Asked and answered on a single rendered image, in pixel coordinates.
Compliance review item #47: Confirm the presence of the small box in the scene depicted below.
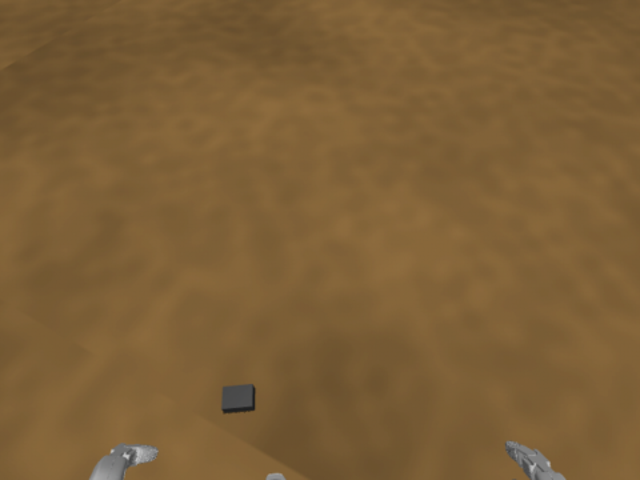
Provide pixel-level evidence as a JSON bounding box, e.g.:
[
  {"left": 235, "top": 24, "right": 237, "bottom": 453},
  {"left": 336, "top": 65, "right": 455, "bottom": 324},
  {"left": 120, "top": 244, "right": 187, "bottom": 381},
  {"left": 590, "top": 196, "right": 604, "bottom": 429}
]
[{"left": 221, "top": 384, "right": 255, "bottom": 413}]

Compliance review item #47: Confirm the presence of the left robot hand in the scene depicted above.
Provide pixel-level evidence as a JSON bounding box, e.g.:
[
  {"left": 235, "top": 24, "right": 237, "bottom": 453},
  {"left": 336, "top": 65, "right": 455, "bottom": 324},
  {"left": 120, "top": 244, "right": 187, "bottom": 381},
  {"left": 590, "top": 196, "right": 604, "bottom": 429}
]
[{"left": 89, "top": 443, "right": 158, "bottom": 480}]

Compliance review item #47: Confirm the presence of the right robot hand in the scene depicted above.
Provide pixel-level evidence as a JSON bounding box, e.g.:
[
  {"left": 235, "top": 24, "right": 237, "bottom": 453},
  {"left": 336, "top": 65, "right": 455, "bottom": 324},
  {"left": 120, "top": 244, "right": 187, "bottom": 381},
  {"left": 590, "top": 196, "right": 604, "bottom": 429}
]
[{"left": 505, "top": 441, "right": 566, "bottom": 480}]

